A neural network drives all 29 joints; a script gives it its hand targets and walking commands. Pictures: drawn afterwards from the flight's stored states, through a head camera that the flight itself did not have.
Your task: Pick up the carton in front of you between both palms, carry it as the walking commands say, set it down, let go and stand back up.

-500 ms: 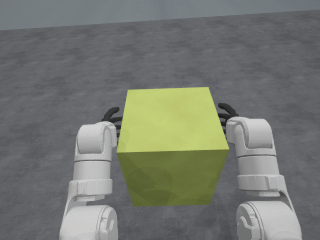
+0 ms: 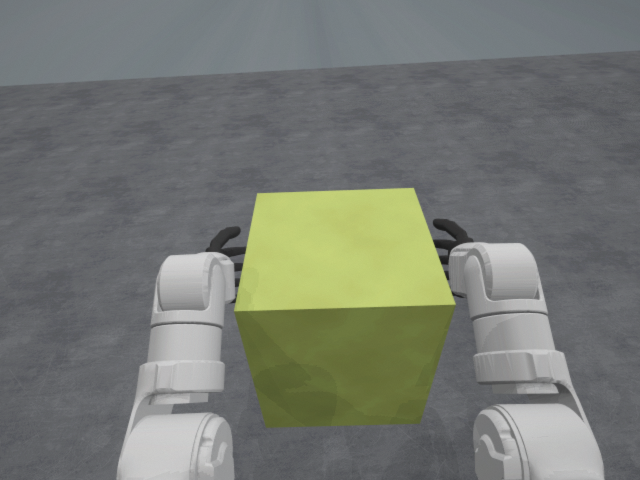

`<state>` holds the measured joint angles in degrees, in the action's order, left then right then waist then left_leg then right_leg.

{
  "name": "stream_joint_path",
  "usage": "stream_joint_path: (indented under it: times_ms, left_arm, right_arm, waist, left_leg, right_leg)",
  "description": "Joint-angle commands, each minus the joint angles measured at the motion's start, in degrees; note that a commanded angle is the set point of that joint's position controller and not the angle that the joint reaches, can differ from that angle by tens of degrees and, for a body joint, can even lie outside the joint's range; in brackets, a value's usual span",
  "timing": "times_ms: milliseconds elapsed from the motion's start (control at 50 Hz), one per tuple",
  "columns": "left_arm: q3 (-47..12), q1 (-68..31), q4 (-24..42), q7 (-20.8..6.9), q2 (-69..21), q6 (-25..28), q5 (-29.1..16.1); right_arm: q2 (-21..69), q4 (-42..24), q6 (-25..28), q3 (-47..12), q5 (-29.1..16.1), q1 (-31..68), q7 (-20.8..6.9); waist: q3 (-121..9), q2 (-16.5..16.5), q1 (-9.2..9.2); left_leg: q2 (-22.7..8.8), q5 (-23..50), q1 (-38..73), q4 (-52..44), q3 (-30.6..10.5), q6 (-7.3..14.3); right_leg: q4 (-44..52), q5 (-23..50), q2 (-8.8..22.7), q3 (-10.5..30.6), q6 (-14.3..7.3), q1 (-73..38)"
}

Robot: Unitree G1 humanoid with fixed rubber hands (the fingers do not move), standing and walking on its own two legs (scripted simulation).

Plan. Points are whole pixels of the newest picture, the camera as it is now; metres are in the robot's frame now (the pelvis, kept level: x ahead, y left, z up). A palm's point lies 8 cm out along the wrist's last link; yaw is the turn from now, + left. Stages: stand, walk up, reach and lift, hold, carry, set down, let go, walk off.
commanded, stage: carry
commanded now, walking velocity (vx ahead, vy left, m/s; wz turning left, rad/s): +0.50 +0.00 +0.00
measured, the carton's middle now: (339, 309) +0.34 +0.00 +0.06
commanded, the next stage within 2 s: none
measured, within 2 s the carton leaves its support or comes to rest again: neither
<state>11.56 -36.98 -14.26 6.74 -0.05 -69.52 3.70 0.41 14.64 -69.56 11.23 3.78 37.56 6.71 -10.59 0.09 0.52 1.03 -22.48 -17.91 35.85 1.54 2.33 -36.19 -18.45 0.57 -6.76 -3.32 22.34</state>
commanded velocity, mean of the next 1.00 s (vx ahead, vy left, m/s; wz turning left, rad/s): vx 0.50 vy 0.00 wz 0.00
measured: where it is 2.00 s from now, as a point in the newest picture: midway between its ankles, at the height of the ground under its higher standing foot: (297, 293)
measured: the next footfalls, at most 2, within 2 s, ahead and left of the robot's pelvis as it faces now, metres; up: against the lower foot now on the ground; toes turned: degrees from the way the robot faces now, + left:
left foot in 0.54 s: +0.43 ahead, +0.15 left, -0.13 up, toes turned +6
right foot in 1.02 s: +0.75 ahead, +0.03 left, -0.13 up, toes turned -7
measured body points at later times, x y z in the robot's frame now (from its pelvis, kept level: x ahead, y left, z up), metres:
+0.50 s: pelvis +0.23 +0.05 -0.08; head +0.23 +0.06 +0.37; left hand +0.59 +0.22 +0.04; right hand +0.60 -0.09 +0.05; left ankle +0.39 +0.15 -0.79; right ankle +0.01 -0.09 -0.72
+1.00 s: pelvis +0.55 +0.10 -0.14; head +0.59 +0.10 +0.31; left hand +0.90 +0.23 -0.08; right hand +0.89 -0.07 -0.08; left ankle +0.39 +0.14 -0.85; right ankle +0.71 +0.02 -0.84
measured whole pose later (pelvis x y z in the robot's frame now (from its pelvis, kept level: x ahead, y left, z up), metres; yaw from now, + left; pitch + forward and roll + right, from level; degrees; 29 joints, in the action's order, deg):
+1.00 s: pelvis +0.55 +0.10 -0.14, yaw +0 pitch +5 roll +0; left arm 11.7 -26.4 -1.1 7.4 -4.1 -60.5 4.4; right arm 3.0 4.6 -58.6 10.2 1.5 27.6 7.2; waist 0.4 -0.2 3.9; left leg 4.1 -28.7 -5.0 31.0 6.6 5.5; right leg -34.1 -2.1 0.3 -9.2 -4.2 36.6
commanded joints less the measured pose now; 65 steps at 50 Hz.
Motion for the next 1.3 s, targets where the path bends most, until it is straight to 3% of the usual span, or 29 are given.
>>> stream_joint_path:
  times_ms: [0, 60, 80, 100, 120, 140, 180, 240, 280, 320, 380, 440, 480, 500, 520, 540, 560, 580, 600, 680, 740, 860, 960, 1000, 1020, 1040, 1060, 1120, 1280]
  left_arm:
    - [-31.2, -41.3, 4.0, -12.9, -63.6, 1.7, -22.7]
    - [-30.3, -39.8, 2.8, -12.8, -63.7, 2.0, -22.2]
    - [-30.1, -39.2, 2.6, -12.7, -63.5, 2.2, -22.1]
    - [-30.0, -37.9, 2.1, -12.5, -63.0, 2.4, -21.8]
    - [-30.1, -36.8, 2.7, -12.4, -62.4, 2.5, -21.6]
    - [-30.6, -37.5, 4.6, -12.3, -62.5, 2.6, -22.2]
    - [-33.5, -43.6, 10.9, -12.2, -63.4, 2.9, -24.6]
    - [-36.9, -45.6, 16.9, -11.6, -64.3, 3.0, -27.4]
    - [-37.6, -44.1, 17.5, -11.7, -63.8, 2.6, -27.7]
    - [-37.7, -40.1, 15.4, -12.2, -63.0, 2.3, -27.3]
    - [-38.6, -38.9, 12.7, -13.5, -64.1, 2.8, -27.8]
    - [-38.8, -38.7, 10.3, -14.6, -65.5, 3.8, -28.2]
    - [-38.6, -37.9, 8.2, -14.9, -65.8, 4.1, -27.7]
    - [-37.9, -38.8, 8.5, -14.8, -65.4, 4.4, -27.4]
    - [-37.0, -39.8, 8.8, -14.4, -64.8, 4.7, -26.6]
    - [-36.0, -40.7, 7.2, -13.6, -62.3, 3.6, -25.6]
    - [-34.1, -37.4, 5.0, -12.6, -61.2, 2.3, -24.6]
    - [-34.2, -39.6, 8.5, -11.8, -60.8, 1.9, -24.3]
    - [-35.1, -42.1, 11.0, -11.3, -62.1, 1.9, -24.5]
    - [-37.0, -42.4, 16.9, -9.8, -66.2, 3.7, -24.8]
    - [-38.3, -35.5, 16.3, -9.6, -66.6, 5.5, -22.3]
    - [-39.7, -27.6, 14.1, -11.6, -64.3, 9.4, -18.6]
    - [-41.0, -24.5, 15.3, -12.2, -60.8, 10.8, -18.5]
    - [-40.9, -24.5, 16.7, -12.2, -58.9, 10.9, -19.0]
    - [-40.3, -24.6, 17.7, -12.2, -57.7, 10.6, -19.4]
    - [-39.8, -24.7, 16.5, -12.1, -54.8, 10.3, -19.1]
    - [-40.2, -22.2, 16.2, -12.1, -56.6, 9.6, -20.6]
    - [-43.1, -28.2, 22.5, -12.7, -59.9, 7.2, -24.3]
    - [-42.3, -17.6, 24.4, -16.7, -61.8, 1.7, -24.0]
  right_arm:
    - [62.7, -4.2, 1.9, -30.7, -23.1, 38.7, -13.3]
    - [63.0, -5.2, 2.3, -31.0, -23.5, 39.3, -13.1]
    - [63.4, -6.0, 2.4, -31.4, -23.9, 40.3, -13.0]
    - [63.9, -6.7, 2.4, -31.9, -24.3, 41.4, -13.0]
    - [63.9, -7.8, 2.5, -32.1, -24.7, 42.5, -13.0]
    - [64.2, -8.4, 2.6, -32.5, -24.8, 42.6, -13.0]
    - [64.5, -10.3, 2.7, -33.0, -25.5, 43.3, -12.5]
    - [63.7, -13.4, 2.3, -34.1, -24.8, 41.2, -11.3]
    - [62.3, -13.4, 2.0, -34.1, -23.4, 37.8, -10.8]
    - [60.7, -12.5, 1.5, -33.4, -21.5, 34.5, -10.9]
    - [58.4, -10.7, 1.7, -31.8, -18.9, 32.4, -11.2]
    - [57.2, -9.2, 2.0, -31.0, -17.3, 32.0, -11.7]
    - [56.2, -7.1, 2.3, -30.2, -16.8, 30.2, -12.1]
    - [56.0, -7.7, 2.5, -30.1, -17.0, 30.2, -12.6]
    - [55.7, -8.1, 2.5, -30.5, -18.1, 32.7, -13.1]
    - [55.3, -6.0, 2.1, -30.7, -19.6, 33.2, -13.3]
    - [52.7, -6.3, 2.0, -30.7, -21.0, 34.7, -13.3]
    - [54.5, -9.2, 2.3, -31.7, -22.8, 36.3, -13.4]
    - [57.8, -13.1, 2.6, -32.5, -24.7, 40.1, -13.7]
    - [64.2, -20.1, 4.0, -36.9, -29.7, 44.5, -14.1]
    - [65.8, -18.5, 5.4, -38.6, -28.7, 37.4, -14.4]
    - [66.4, -16.4, 9.4, -42.9, -26.7, 31.6, -15.4]
    - [64.0, -16.6, 11.1, -44.2, -26.2, 28.7, -15.2]
    - [61.8, -17.5, 11.1, -44.2, -25.9, 29.0, -14.8]
    - [60.5, -18.6, 10.8, -44.0, -25.5, 30.7, -14.6]
    - [60.8, -17.5, 9.8, -43.8, -25.5, 28.6, -14.3]
    - [58.7, -18.2, 9.1, -43.1, -25.1, 27.6, -14.0]
    - [58.8, -20.1, 7.2, -40.5, -23.4, 25.9, -12.9]
    - [61.5, -21.2, 3.3, -40.5, -16.1, 11.6, -12.2]
  waist:
    - [-10.5, -6.6, 1.09]
    - [-10.7, -6.1, 0.89]
    - [-11.5, -2.3, 0.07]
    - [-13.4, 6.2, -1.72]
    - [-13.9, 13.8, -3.52]
    - [-12.3, 12.4, -3.98]
    - [-11.0, 2.8, -4.99]
    - [-13.6, 7.0, -4.14]
    - [-10.4, 5.2, -5.19]
    - [-9.2, 4.9, -7.08]
    - [-6.2, 1.1, -8.3]
    - [-5.3, 7.3, -3.67]
    - [-9.7, 3.9, 1.88]
    - [-12.2, -0.8, 5.34]
    - [-10.7, -8.3, 4.98]
    - [-11.9, -13.6, 0.18]
    - [-20.7, -17.8, 2.29]
    - [-20.4, -15.8, 3.83]
    - [-18.5, -8.3, 2.55]
    - [-15.2, -7.0, 1.74]
    - [-17.9, -7.7, 3.03]
    - [-13.5, -3.0, 4.34]
    - [-12.4, -7.4, 2.7]
    - [-18.8, -6.2, -1.48]
    - [-22.2, 1.1, -2.6]
    - [-27.0, 14.9, -2.59]
    - [-26.2, 11.0, -2.83]
    - [-16.6, 0.6, -1.15]
    - [-10.5, 7.6, -1.49]
  left_leg:
    - [-10.9, 6.2, 4.5, -5.8, -15.6, 7.9]
    - [-11.6, 15.5, 3.7, 0.7, -15.9, 8.7]
    - [-9.5, 18.7, -1.4, 6.2, -12.4, 7.1]
    - [-4.2, 22.6, -11.2, 17.2, -3.8, 3.4]
    - [0.1, 7.1, -26.6, 28.0, 1.9, 0.6]
    - [0.8, -14.7, -35.4, 30.8, 0.8, 0.4]
    - [-2.3, -14.8, -36.1, 26.3, -1.9, 0.3]
    - [-4.1, 1.4, -30.6, 28.5, -1.4, -0.1]
    - [-4.8, 9.8, -33.3, 24.2, -1.8, -0.5]
    - [-7.1, 17.1, -42.9, 20.2, -5.6, -0.2]
    - [-4.5, 41.0, -19.9, -4.5, 1.1, -0.6]
    - [-4.8, 45.7, -4.8, -6.1, 4.3, -0.1]
    - [-3.1, 44.8, 9.4, -11.6, 8.9, -0.3]
    - [-1.0, 36.3, 20.3, -12.1, 11.0, -1.7]
    - [-6.9, 34.9, 26.2, -8.5, 4.0, -1.4]
    - [-15.4, 61.1, 36.2, 9.6, -7.8, -1.4]
    - [-22.7, 46.6, 39.6, 3.0, -22.7, 6.0]
    - [-25.2, 14.1, 34.7, -8.8, -34.2, 10.4]
    - [-23.5, -0.3, 28.1, -13.2, -35.6, 9.5]
    - [-18.3, 8.6, 14.1, -10.8, -21.8, 11.6]
    - [-17.0, 24.9, 22.7, -7.2, -18.3, 12.6]
    - [-11.4, 46.3, 26.7, -8.3, -8.8, 8.9]
    - [-10.0, 70.2, 26.3, -4.6, -1.3, 3.3]
    - [-8.8, 61.2, 16.2, 11.6, 3.3, 0.0]
    - [-6.5, 30.7, 2.8, 20.8, 2.7, -0.8]
    - [3.0, -9.3, -17.6, 39.5, 0.0, -4.3]
    - [0.2, -7.8, -21.2, 43.1, -4.1, -2.0]
    - [-4.2, 1.7, -21.2, 32.1, -3.1, -2.0]
    - [-3.9, 11.5, -19.2, 6.3, 4.9, -4.9]
  right_leg:
    - [-4.8, -0.1, 2.6, 5.1, -2.2, 0.4]
    - [-4.8, -3.0, 1.0, 5.2, -2.4, -0.3]
    - [-4.0, 1.4, 2.3, 8.4, -3.8, -6.2]
    - [-0.8, 11.7, 6.8, 16.4, -6.8, -17.3]
    - [3.3, 22.9, 14.2, 28.5, -11.6, -29.2]
    - [5.4, 26.8, 18.1, 34.6, -14.9, -33.0]
    - [4.7, 23.0, 18.8, 32.8, -14.3, -31.4]
    - [4.8, 17.9, 16.8, 26.4, -10.5, -27.2]
    - [3.6, 21.3, 13.8, 20.4, -9.1, -27.1]
    - [-0.7, 22.4, 14.4, 23.1, -8.8, -35.2]
    - [-0.7, 9.0, 7.6, 11.5, -4.6, -18.4]
    - [-5.4, 8.0, 7.2, 8.4, -2.4, -11.4]
    - [-23.2, 19.6, 4.9, 3.6, -0.2, -13.8]
    - [-38.5, 19.4, 3.1, 1.5, 0.5, -8.5]
    - [-54.6, -19.0, -1.9, 2.2, 1.4, 3.7]
    - [-63.1, -27.9, -1.8, 9.5, 2.5, 20.0]
    - [-66.4, -20.6, -1.9, 10.1, 2.9, 23.7]
    - [-63.6, -15.3, 0.0, 9.5, 2.7, 27.8]
    - [-60.4, -12.5, 1.8, 9.1, 2.5, 26.7]
    - [-46.2, -2.6, 4.9, 7.8, 1.5, 24.0]
    - [-42.7, -2.5, 5.2, 5.9, 1.8, 31.2]
    - [-16.9, 10.3, 2.7, 1.2, 1.1, 27.7]
    - [5.8, 18.7, -4.5, -6.6, -1.7, 5.0]
    - [12.2, 23.2, -2.1, -4.9, -3.2, -20.0]
    - [7.9, 32.7, 10.5, 10.5, -5.0, -35.0]
    - [9.4, 34.2, 24.8, 36.4, -17.1, -50.9]
    - [13.4, 25.1, 22.7, 38.1, -16.2, -48.5]
    - [18.2, 27.2, 17.9, 23.8, -9.4, -35.0]
    - [22.6, 35.3, 12.7, 8.0, -3.8, -31.6]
